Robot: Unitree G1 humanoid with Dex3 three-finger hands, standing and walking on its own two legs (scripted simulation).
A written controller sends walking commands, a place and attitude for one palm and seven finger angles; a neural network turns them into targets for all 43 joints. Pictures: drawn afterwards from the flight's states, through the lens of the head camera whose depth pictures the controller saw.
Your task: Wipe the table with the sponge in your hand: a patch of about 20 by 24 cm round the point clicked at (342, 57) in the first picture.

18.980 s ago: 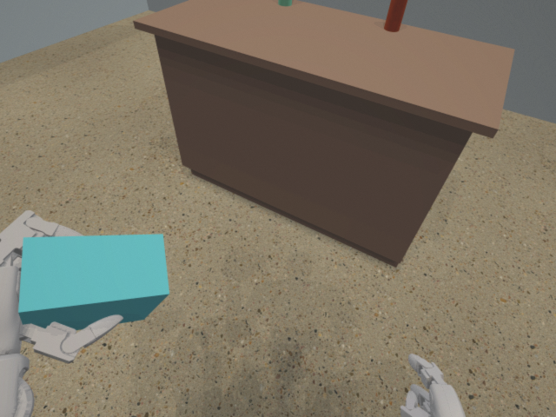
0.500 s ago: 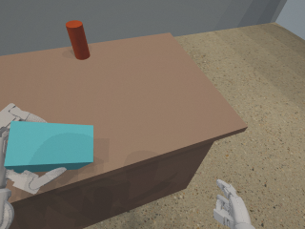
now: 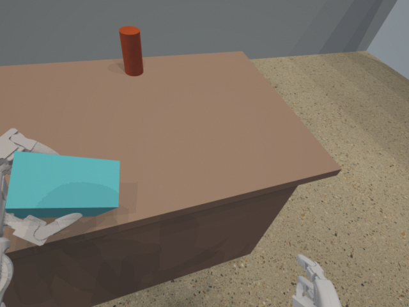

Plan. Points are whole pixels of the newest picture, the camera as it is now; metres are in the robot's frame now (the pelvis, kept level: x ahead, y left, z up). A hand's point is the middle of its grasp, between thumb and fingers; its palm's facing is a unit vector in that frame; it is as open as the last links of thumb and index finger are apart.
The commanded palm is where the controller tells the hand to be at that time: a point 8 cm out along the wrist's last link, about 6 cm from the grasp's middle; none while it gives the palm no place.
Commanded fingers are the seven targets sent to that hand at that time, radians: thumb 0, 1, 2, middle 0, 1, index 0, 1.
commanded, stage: come to a stop and stand still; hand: left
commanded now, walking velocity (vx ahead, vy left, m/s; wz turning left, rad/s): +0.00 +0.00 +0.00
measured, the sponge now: (78, 190) +0.24 +0.23 +0.14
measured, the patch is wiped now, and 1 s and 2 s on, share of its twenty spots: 0.00 0.00 0.00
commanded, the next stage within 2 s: look again from close up in 1.10 s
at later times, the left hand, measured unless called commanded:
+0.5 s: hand (33, 188) +0.22 +0.27 +0.17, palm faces +0.45 -0.81 -0.37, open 10.9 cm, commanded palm +0.16 +0.30 +0.18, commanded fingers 0.00 0.10 1.30 -1.20 -1.60 -1.20 -1.60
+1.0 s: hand (70, 159) +0.27 +0.24 +0.17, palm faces +0.37 -0.82 -0.42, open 10.8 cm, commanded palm +0.22 +0.28 +0.18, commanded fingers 0.00 0.10 1.30 -1.20 -1.60 -1.20 -1.60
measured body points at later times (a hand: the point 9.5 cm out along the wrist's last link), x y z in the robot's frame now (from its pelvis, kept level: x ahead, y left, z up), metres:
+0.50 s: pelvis +0.01 +0.01 +0.00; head +0.03 +0.04 +0.45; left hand +0.19 +0.31 +0.19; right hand +0.20 -0.20 -0.06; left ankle +0.08 +0.08 -0.74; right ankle +0.04 -0.13 -0.74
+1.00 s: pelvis +0.07 -0.01 +0.01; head +0.09 +0.01 +0.45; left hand +0.25 +0.29 +0.19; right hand +0.26 -0.22 -0.06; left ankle +0.08 +0.08 -0.74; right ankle +0.04 -0.13 -0.74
